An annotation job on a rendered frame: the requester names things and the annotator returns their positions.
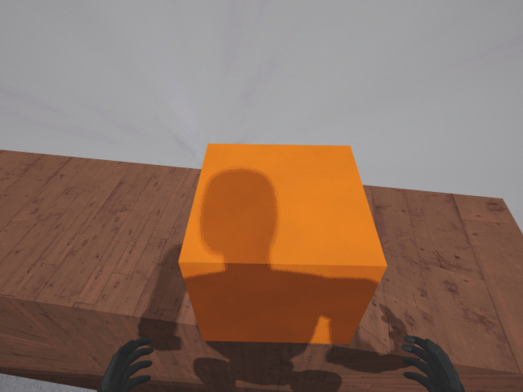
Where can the robot left hand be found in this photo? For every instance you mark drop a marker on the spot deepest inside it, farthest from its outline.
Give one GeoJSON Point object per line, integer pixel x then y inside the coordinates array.
{"type": "Point", "coordinates": [118, 372]}

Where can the carton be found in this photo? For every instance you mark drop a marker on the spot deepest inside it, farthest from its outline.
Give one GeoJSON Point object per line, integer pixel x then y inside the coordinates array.
{"type": "Point", "coordinates": [280, 245]}

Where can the robot right hand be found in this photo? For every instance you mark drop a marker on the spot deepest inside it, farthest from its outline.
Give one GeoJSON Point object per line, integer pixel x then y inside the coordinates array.
{"type": "Point", "coordinates": [442, 377]}

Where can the pedestal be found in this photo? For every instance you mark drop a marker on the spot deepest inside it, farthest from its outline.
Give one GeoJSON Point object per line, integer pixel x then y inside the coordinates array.
{"type": "Point", "coordinates": [89, 252]}

